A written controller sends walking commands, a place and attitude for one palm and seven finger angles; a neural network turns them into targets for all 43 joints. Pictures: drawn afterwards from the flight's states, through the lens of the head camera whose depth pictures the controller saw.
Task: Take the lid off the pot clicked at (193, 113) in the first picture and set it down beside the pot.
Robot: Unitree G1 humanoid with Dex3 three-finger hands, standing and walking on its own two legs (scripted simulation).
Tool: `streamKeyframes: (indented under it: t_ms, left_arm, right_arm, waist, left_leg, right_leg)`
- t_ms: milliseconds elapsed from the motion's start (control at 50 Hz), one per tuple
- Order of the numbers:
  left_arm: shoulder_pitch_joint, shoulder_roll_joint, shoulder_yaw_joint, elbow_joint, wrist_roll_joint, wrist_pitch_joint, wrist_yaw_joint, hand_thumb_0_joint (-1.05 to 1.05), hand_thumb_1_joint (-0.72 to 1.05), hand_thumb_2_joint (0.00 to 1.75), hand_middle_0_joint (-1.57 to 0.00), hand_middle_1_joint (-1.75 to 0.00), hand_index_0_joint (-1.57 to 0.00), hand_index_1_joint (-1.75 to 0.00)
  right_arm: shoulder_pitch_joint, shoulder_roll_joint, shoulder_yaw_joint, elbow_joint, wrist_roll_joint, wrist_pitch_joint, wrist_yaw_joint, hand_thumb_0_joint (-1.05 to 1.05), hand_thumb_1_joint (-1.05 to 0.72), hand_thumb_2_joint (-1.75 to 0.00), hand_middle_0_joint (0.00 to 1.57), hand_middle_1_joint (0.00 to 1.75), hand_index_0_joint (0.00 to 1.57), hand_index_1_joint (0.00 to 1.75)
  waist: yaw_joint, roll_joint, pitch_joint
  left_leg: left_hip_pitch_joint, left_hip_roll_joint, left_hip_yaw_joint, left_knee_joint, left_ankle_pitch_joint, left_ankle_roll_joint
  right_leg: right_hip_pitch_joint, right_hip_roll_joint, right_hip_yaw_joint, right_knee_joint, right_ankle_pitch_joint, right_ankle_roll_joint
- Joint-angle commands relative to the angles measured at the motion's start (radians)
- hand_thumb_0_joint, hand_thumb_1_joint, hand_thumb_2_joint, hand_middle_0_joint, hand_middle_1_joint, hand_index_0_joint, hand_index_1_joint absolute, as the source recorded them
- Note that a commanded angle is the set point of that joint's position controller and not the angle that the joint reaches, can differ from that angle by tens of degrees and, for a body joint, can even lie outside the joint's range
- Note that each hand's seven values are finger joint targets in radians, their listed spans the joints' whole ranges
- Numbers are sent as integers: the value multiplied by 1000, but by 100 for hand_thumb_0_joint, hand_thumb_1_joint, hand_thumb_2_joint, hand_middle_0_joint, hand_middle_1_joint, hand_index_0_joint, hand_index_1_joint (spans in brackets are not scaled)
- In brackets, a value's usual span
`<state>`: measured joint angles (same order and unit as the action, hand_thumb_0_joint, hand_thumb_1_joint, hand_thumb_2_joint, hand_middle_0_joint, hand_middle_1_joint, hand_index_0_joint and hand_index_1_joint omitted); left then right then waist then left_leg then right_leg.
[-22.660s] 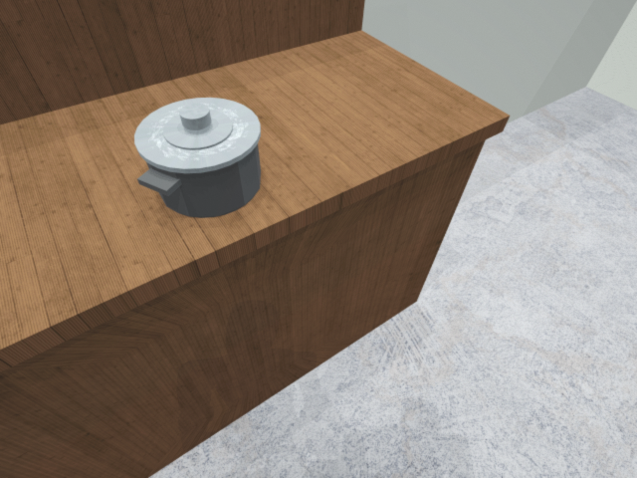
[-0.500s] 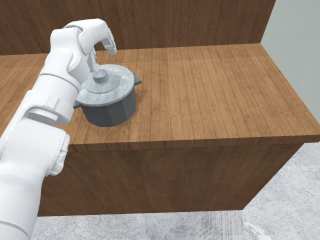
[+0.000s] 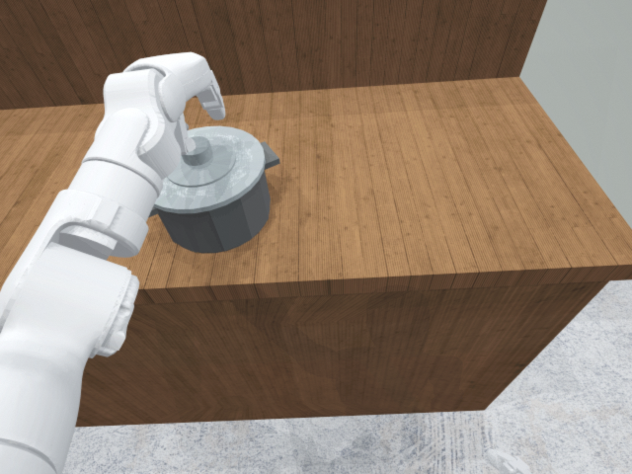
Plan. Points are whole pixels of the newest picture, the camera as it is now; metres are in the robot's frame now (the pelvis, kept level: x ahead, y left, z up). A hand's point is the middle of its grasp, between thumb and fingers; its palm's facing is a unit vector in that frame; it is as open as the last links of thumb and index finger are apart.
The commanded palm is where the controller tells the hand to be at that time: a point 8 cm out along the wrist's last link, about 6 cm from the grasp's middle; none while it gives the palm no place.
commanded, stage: lower the open fingers around the knob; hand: left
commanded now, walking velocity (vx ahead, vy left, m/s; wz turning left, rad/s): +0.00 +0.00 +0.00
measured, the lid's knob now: (196, 150) +0.51 +0.15 +0.15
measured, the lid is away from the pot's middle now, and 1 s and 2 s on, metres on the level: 0.00 0.00 0.00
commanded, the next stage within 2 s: close the fingers and squeeze the knob in 0.76 s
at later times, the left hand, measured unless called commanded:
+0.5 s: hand (182, 150) +0.47 +0.16 +0.18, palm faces -0.35 -0.10 -0.93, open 10.0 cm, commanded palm +0.47 +0.16 +0.24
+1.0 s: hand (182, 147) +0.48 +0.16 +0.18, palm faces -0.36 -0.10 -0.93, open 10.1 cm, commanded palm +0.48 +0.16 +0.23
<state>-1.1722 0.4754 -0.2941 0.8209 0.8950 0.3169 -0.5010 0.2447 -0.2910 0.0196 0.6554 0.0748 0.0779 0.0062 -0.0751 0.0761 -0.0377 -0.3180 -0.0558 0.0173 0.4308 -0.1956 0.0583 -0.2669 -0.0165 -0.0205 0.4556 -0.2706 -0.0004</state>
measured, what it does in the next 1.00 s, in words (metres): stands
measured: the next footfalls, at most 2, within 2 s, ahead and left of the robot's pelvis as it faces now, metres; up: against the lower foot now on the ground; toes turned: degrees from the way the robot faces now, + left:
none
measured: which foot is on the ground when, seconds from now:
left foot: down 0.00-1.00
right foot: down 0.00-1.00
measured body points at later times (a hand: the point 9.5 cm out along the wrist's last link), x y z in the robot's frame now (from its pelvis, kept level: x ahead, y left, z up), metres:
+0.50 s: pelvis +0.00 +0.00 +0.00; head +0.02 -0.01 +0.45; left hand +0.48 +0.16 +0.24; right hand +0.08 -0.26 -0.13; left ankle +0.01 +0.09 -0.74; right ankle -0.03 -0.12 -0.74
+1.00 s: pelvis +0.00 +0.01 +0.00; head +0.03 -0.01 +0.45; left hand +0.50 +0.16 +0.23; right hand +0.06 -0.26 -0.13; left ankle +0.01 +0.09 -0.74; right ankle -0.03 -0.12 -0.74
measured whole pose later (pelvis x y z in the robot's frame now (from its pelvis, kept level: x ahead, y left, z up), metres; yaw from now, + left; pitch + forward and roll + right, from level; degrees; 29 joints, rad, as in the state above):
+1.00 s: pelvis +0.00 +0.01 +0.00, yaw +0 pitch +6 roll +0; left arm -1.21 0.46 -0.27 1.03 0.90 0.26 -0.47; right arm 0.31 -0.28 0.01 0.69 0.06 0.07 -0.01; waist -0.11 0.05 -0.05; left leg -0.35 -0.06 0.02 0.45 -0.21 0.07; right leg -0.29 -0.02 -0.01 0.45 -0.26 0.01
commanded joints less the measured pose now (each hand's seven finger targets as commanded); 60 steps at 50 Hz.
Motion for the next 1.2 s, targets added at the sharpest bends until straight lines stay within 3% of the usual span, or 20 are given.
streamKeyframes:
  t_ms: [0,60,160,220,280,320,340,380,400,420,500,580,680,720,840,860,920,980,1060,1180]
  left_arm:
    - [-674,236,97,-237,34,-6,38,0,-39,169,-87,-8,-87,-8]
    - [-609,278,144,-112,36,-1,42,0,-39,169,-87,-8,-87,-8]
    - [-482,165,59,32,32,0,44,0,-39,169,-87,-8,-87,-8]
    - [-553,139,39,-85,13,-18,44,0,-39,169,-87,-8,-87,-8]
    - [-643,195,76,-224,28,-38,47,0,-39,169,-87,-8,-87,-8]
    - [-599,161,55,-130,8,-33,45,0,-39,169,-87,-8,-87,-8]
    - [-586,238,117,-60,29,-28,50,0,-39,169,-87,-8,-87,-8]
    - [-564,248,120,15,26,-26,52,0,-39,169,-87,-8,-87,-8]
    - [-553,197,74,39,24,-23,51,0,-39,169,-87,-8,-87,-8]
    - [-552,136,34,24,3,-27,53,0,-39,169,-87,-8,-87,-8]
    - [-617,147,46,-92,30,-56,59,0,-39,169,-87,-8,-87,-8]
    - [-576,218,107,5,30,-56,62,0,-39,169,-87,-8,-87,-8]
    - [-562,177,66,85,27,-46,64,0,-39,169,-87,-8,-87,-8]
    - [-562,170,69,43,16,-54,64,0,-39,169,-87,-8,-87,-8]
    - [-517,202,102,41,34,-68,61,0,-39,169,-87,-8,-87,-8]
    - [-542,187,76,37,33,-67,57,0,-14,105,-55,-60,-55,-60]
    - [-556,161,62,46,11,-62,58,0,-11,105,-54,-67,-54,-67]
    - [-593,242,112,69,36,-53,64,0,-8,105,-54,-72,-54,-72]
    - [-616,135,28,36,37,-60,60,0,-4,105,-55,-79,-55,-79]
    - [-626,180,67,66,36,-59,61,0,2,103,-56,-87,-56,-87]
  right_arm:
    - [-42,-109,-45,-119,-4,-52,-12,0,-90,-90,20,30,20,30]
    - [-22,-116,-44,-95,-9,-51,-20,0,-90,-90,20,30,20,30]
    - [-25,-116,-34,-98,-5,-37,-14,0,-90,-90,20,30,20,30]
    - [-31,-118,-44,-113,-10,-32,-13,0,-90,-90,20,30,20,30]
    - [-30,-104,-51,-126,-14,-53,-17,0,-90,-90,20,30,20,30]
    - [-1,-112,-53,-100,-13,-48,-22,0,-90,-90,20,30,20,30]
    - [15,-117,-51,-77,-11,-43,-23,0,-90,-90,20,30,20,30]
    - [16,-123,-43,-71,-5,-42,-28,0,-90,-90,20,30,20,30]
    - [9,-122,-42,-73,-4,-43,-29,0,-90,-90,20,30,20,30]
    - [14,-127,-48,-74,-6,-39,-26,0,-90,-90,20,30,20,30]
    - [19,-116,-58,-86,-18,-53,-19,0,-90,-90,20,30,20,30]
    - [52,-128,-60,-62,-17,-46,-25,0,-90,-90,20,30,20,30]
    - [58,-131,-56,-54,-11,-49,-27,0,-90,-90,20,30,20,30]
    - [62,-137,-62,-64,-17,-50,-24,0,-90,-90,20,30,20,30]
    - [66,-128,-63,-74,-19,-48,-20,0,-90,-90,20,30,20,30]
    - [63,-132,-59,-73,-16,-44,-21,0,-90,-90,20,30,20,30]
    - [70,-136,-64,-69,-15,-42,-24,0,-90,-90,20,30,20,30]
    - [76,-137,-59,-59,-13,-45,-28,0,-90,-90,20,30,20,30]
    - [69,-129,-63,-63,-16,-46,-24,0,-90,-90,20,30,20,30]
    - [81,-131,-62,-54,-15,-49,-28,0,-90,-90,20,30,20,30]
  waist:
    - [-16,-106,-461]
    - [-7,-131,-409]
    - [-6,-125,-288]
    - [-18,-93,-364]
    - [-20,-34,-493]
    - [-36,-57,-415]
    - [-26,-121,-372]
    - [-24,-160,-309]
    - [-29,-136,-287]
    - [-36,-98,-298]
    - [-30,-27,-430]
    - [-35,-111,-397]
    - [-42,-116,-319]
    - [-35,-68,-349]
    - [-26,-96,-390]
    - [-35,-85,-377]
    - [-44,-76,-353]
    - [-41,-112,-347]
    - [-53,-50,-378]
    - [-54,-90,-393]
  left_leg:
    - [326,-2,-63,20,342,31]
    - [279,-3,-58,10,300,29]
    - [197,-5,-42,-7,211,18]
    - [247,-3,-48,10,248,24]
    - [359,1,-70,34,356,27]
    - [320,0,-72,26,310,28]
    - [270,1,-68,12,252,24]
    - [210,-6,-59,-7,194,25]
    - [200,-9,-51,-11,165,25]
    - [214,-8,-52,-7,180,24]
    - [322,-1,-74,19,287,19]
    - [269,0,-62,13,243,24]
    - [221,-1,-57,-1,194,24]
    - [250,2,-61,9,258,24]
    - [273,9,-67,24,319,23]
    - [263,6,-61,16,289,23]
    - [256,6,-58,14,266,26]
    - [230,1,-57,3,212,26]
    - [290,7,-67,19,263,21]
    - [276,4,-68,18,255,22]
  right_leg:
    - [48,43,-2,-28,407,-35]
    - [46,42,-6,-32,388,-36]
    - [-4,36,-19,-37,321,-38]
    - [17,30,-12,-38,354,-41]
    - [26,39,2,-26,390,-38]
    - [-1,42,-11,-50,362,-41]
    - [7,49,-15,-43,341,-38]
    - [9,47,-19,-44,324,-39]
    - [-14,45,-18,-51,298,-37]
    - [-24,40,-22,-53,301,-41]
    - [-25,45,-12,-35,330,-42]
    - [-5,50,-14,-40,339,-38]
    - [-43,50,-20,-49,301,-38]
    - [-32,44,-18,-50,335,-43]
    - [-21,50,-15,-37,353,-38]
    - [-32,51,-15,-43,340,-37]
    - [-45,47,-19,-54,329,-41]
    - [-33,52,-15,-48,313,-39]
    - [-82,52,-16,-48,301,-40]
    - [-63,54,-16,-44,314,-40]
